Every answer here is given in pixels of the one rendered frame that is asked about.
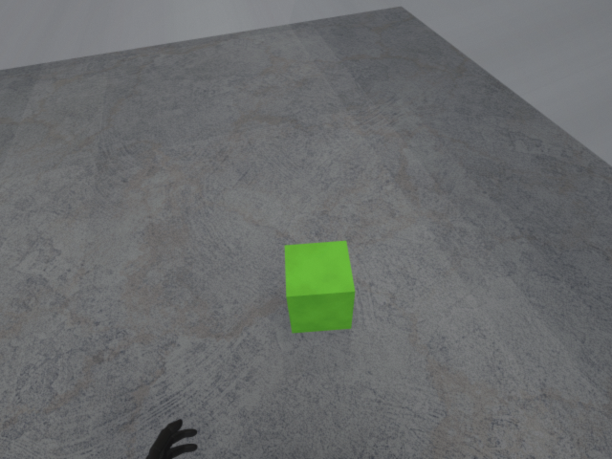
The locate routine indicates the left robot hand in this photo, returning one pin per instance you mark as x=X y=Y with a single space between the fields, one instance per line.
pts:
x=161 y=449

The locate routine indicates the carton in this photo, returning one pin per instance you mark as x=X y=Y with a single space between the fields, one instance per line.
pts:
x=319 y=286

